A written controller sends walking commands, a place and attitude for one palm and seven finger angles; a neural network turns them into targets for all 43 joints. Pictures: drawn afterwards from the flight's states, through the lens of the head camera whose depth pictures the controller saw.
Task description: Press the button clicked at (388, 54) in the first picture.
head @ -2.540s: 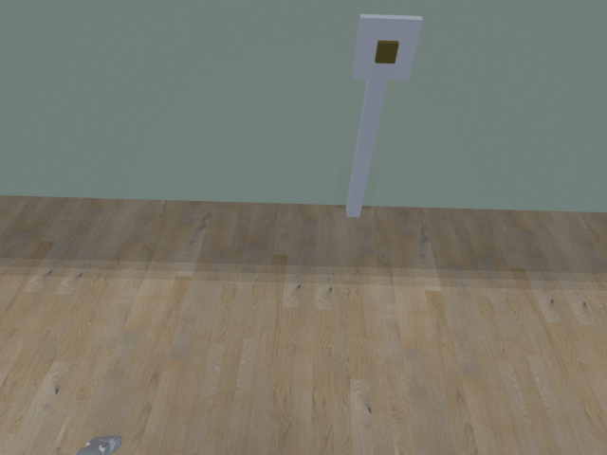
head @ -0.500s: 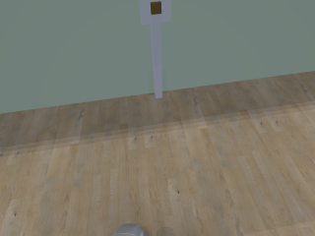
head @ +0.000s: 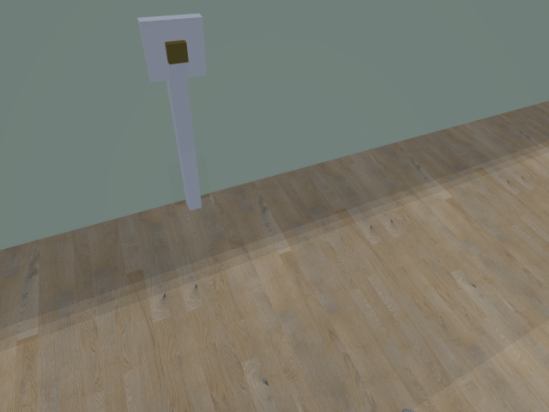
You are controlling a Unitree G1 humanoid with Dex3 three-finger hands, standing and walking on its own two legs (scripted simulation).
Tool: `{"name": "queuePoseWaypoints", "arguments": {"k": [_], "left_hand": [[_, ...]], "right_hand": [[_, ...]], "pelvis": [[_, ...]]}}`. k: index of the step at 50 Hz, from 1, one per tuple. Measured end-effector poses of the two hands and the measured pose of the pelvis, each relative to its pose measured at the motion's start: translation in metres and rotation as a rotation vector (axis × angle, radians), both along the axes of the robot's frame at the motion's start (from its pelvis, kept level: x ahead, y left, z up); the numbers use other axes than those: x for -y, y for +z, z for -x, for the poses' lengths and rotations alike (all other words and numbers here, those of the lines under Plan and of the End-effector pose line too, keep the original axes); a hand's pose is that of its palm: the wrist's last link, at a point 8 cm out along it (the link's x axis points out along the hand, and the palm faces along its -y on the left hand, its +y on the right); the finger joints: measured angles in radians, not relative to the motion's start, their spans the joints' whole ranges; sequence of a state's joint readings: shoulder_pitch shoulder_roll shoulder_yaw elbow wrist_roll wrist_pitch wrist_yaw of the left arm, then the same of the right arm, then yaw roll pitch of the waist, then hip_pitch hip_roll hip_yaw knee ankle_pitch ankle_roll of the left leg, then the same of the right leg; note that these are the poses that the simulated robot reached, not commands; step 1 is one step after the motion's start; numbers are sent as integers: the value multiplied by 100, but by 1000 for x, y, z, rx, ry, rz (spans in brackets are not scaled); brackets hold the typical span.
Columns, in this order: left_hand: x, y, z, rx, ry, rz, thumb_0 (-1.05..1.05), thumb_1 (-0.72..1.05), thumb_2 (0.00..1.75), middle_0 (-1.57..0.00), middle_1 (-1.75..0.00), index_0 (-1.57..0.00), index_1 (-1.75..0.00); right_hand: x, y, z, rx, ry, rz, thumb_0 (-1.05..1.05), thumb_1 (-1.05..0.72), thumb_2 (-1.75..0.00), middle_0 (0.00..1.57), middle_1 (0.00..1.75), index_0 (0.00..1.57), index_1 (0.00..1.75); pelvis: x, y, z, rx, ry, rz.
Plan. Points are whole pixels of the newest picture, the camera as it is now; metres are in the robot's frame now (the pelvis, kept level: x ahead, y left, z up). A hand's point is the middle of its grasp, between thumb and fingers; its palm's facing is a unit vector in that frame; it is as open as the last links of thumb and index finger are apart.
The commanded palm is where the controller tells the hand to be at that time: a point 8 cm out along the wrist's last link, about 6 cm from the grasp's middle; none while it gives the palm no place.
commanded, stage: walk to a spot facing it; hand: left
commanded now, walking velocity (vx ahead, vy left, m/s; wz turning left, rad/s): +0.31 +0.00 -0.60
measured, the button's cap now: (176, 51) +1.05 +0.41 +0.00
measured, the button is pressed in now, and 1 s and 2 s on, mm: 0 0 0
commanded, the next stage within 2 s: turn to face it in 1.04 s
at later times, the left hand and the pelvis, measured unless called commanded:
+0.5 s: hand (258, 286) +0.40 +0.06 -0.18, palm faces -0.36 -0.92 -0.17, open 7.3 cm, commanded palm none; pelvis +0.20 -0.06 -0.02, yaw -17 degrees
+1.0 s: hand (247, 249) +0.49 +0.10 -0.18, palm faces -0.39 -0.91 -0.17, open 7.4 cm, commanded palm none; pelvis +0.42 -0.08 +0.00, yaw -30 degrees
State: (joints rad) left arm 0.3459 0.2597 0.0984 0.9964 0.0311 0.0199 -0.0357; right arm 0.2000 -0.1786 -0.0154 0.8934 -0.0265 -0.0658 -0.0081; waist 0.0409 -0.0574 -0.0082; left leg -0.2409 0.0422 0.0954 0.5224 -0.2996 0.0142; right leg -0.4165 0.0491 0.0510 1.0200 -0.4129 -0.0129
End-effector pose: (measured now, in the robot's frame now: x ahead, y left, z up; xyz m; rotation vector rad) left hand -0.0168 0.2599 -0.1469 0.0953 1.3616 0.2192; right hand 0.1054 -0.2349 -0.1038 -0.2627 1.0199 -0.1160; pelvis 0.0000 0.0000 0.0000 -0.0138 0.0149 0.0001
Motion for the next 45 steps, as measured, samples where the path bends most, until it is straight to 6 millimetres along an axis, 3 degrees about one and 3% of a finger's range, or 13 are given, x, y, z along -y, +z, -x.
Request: {"name": "queuePoseWaypoints", "arguments": {"k": [5, 9, 12, 16, 19, 21, 24, 28, 33, 41, 45], "left_hand": [[-15, 11, -103, 117, -117, -9, 1, 91, 90, -20, -30, -20, -30], [-2, 15, -184, 178, -211, 0, 1, 91, 90, -19, -30, -19, -30], [21, 15, -243, 205, -294, 21, 0, 91, 90, -19, -30, -19, -30], [69, 9, -323, 239, -418, 55, 0, 91, 90, -19, -30, -19, -30], [110, 1, -378, 289, -495, 74, 0, 91, 90, -20, -30, -19, -30], [131, -5, -405, 330, -520, 75, 0, 91, 90, -20, -30, -20, -30], [146, -4, -420, 316, -525, 75, 0, 91, 90, -20, -30, -20, -30], [150, 4, -421, 227, -530, 50, 0, 91, 90, -20, -30, -20, -30], [132, 17, -437, 181, -494, -10, -1, 94, 90, -20, -30, -20, -30], [107, 10, -458, 80, -419, -24, 0, 92, 90, -20, -30, -20, -30], [99, -8, -473, -18, -411, -11, 0, 91, 90, -20, -30, -20, -30]], "right_hand": [[-8, -5, 48, -148, -140, -9, 0, -91, -89, 20, 30, 21, 30], [-14, -12, 92, -303, -263, -28, 0, -91, -89, 20, 30, 21, 30], [-21, -15, 120, -420, -352, -50, 0, -91, -89, 20, 29, 21, 30], [-29, -17, 144, -560, -463, -90, 0, -91, -89, 20, 29, 20, 30], [-28, -23, 147, -648, -531, -127, 1, -91, -89, 20, 29, 20, 30], [-21, -30, 138, -676, -564, -150, 1, -91, -89, 20, 29, 21, 30], [0, -37, 94, -606, -583, -148, 1, -91, -89, 20, 30, 20, 30], [38, -39, 1, -402, -551, -126, 1, -91, -89, 20, 29, 20, 30], [72, -32, -114, -171, -491, -117, 1, -91, -89, 19, 29, 20, 30], [96, -18, -265, 5, -388, -89, 0, -91, -89, 19, 29, 20, 30], [103, -15, -317, 74, -388, -42, 0, -91, -89, 20, 29, 20, 30]], "pelvis": [[-8, 7, -33, 5, -71, 7], [-7, 6, -61, 4, -124, 6], [-2, 3, -85, 4, -164, 4], [12, -6, -120, -1, -215, 2], [30, -19, -151, 2, -252, 1], [45, -28, -170, 7, -272, -11], [58, -23, -192, 24, -293, -4], [68, -9, -223, 19, -329, -5], [77, 0, -264, 3, -364, -8], [79, -2, -342, 4, -403, 4], [77, -13, -383, 16, -454, -1]]}}
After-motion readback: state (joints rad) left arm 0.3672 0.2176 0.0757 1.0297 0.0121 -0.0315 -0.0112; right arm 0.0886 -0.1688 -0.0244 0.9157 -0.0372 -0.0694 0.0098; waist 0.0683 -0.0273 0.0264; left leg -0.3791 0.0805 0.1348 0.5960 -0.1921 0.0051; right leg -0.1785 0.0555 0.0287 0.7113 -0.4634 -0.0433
